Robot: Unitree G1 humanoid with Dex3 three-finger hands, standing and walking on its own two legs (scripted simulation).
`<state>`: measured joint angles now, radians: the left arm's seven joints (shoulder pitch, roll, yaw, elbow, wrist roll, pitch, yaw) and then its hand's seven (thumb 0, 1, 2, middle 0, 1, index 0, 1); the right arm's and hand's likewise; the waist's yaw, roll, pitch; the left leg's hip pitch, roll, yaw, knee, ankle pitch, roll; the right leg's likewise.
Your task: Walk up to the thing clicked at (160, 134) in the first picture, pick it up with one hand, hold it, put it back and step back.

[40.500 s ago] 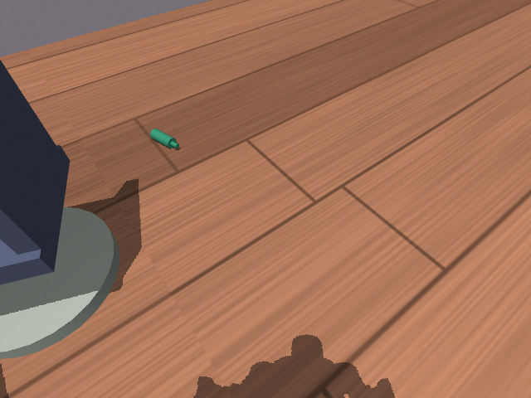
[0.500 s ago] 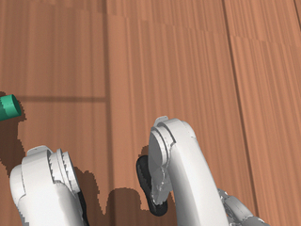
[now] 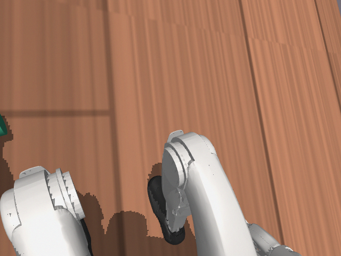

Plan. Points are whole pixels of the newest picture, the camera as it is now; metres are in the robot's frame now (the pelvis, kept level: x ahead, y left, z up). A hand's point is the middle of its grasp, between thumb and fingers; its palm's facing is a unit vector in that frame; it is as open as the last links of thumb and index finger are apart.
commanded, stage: rest palm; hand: left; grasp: from above
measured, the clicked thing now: out of the picture +0.41 +0.37 -0.26
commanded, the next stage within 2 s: close in 0.12 s
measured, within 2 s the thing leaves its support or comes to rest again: neither
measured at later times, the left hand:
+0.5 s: hand out of the picture +0.40 +0.34 -0.24, palm faces -0.43 -0.17 -0.88, open 13.2 cm
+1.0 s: hand out of the picture +0.40 +0.35 -0.24, palm faces -0.45 -0.18 -0.87, open 11.1 cm
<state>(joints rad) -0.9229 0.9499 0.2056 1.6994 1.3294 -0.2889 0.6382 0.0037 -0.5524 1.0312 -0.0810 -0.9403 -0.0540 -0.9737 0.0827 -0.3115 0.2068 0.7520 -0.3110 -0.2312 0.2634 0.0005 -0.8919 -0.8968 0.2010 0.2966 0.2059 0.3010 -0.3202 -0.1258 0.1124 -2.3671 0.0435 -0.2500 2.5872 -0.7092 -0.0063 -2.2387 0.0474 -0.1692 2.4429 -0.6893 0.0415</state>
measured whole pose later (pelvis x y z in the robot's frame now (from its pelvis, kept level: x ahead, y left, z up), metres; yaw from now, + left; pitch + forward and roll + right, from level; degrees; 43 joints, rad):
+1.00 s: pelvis +0.00 +0.00 +0.00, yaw -1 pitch +25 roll -14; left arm -0.92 0.99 0.17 1.71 1.28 -0.29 0.62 0.00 -0.06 0.72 -0.42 -0.74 -0.43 -0.74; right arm 0.06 -0.33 0.25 0.75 -0.30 -0.28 0.30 0.00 -0.89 -0.90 0.20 0.30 0.20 0.30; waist -0.32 -0.14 0.15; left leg -2.35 0.04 -0.27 2.59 -0.71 0.00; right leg -2.21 0.06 -0.19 2.42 -0.68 0.05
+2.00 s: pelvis +0.00 +0.00 +0.00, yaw -1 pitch +25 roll -14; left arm -0.92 0.99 0.17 1.72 1.29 -0.30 0.66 0.01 0.17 0.40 -0.72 -0.47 -0.75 -0.46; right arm 0.05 -0.34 0.26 0.74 -0.31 -0.27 0.28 0.00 -0.89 -0.89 0.20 0.30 0.20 0.30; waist -0.32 -0.15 0.16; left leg -2.35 0.04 -0.28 2.59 -0.71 -0.01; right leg -2.21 0.06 -0.19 2.42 -0.68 0.05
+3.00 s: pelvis -0.01 +0.00 +0.04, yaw +4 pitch +31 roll -9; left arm -0.86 0.77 0.09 1.33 1.23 -0.23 0.32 0.01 0.10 0.42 -0.81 -0.41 -0.84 -0.40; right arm 0.15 -0.29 0.08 0.73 -0.14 -0.09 0.20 0.00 -0.91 -0.90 0.20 0.30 0.20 0.30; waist -0.20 -0.01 -0.04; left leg -2.32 0.03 -0.16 2.41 -0.64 0.00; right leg -2.21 0.01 -0.11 2.32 -0.66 0.03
